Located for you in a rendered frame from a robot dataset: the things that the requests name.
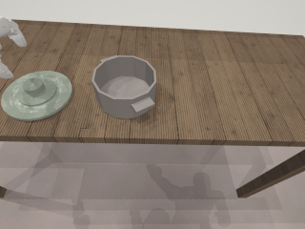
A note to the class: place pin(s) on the lid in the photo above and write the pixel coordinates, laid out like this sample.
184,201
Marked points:
22,106

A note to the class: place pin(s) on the table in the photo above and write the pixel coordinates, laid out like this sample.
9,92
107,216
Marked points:
225,88

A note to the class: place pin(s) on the knob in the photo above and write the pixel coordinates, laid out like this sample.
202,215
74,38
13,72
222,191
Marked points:
33,86

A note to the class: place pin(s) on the pot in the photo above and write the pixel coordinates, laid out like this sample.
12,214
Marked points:
124,86

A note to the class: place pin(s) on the robot left hand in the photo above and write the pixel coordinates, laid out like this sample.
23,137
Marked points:
10,28

